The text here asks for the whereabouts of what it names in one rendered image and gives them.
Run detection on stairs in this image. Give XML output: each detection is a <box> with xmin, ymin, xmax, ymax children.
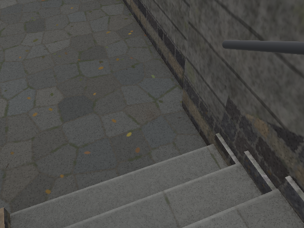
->
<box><xmin>9</xmin><ymin>143</ymin><xmax>304</xmax><ymax>228</ymax></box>

